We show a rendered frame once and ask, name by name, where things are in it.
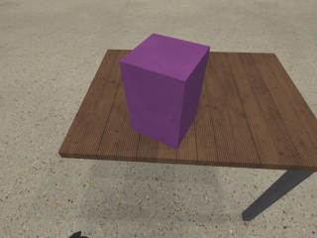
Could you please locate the carton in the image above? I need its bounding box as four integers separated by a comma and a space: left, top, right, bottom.
119, 33, 210, 149

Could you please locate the table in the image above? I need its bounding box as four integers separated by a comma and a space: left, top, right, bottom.
58, 49, 317, 221

